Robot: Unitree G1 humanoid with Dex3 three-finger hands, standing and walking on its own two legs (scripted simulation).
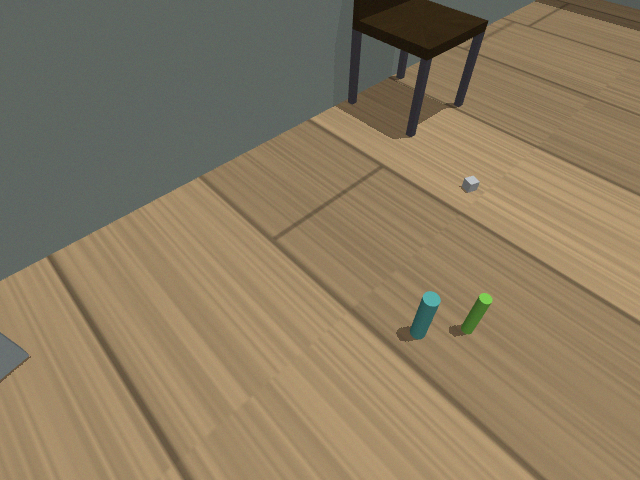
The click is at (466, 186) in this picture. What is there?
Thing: cube
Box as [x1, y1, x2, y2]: [462, 175, 479, 192]
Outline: 473,175 464,178 462,186 468,192 476,189 479,182
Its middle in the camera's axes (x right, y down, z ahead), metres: +0.71 -0.26 +1.83
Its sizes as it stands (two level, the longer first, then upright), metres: 0.050 0.050 0.050
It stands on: the floor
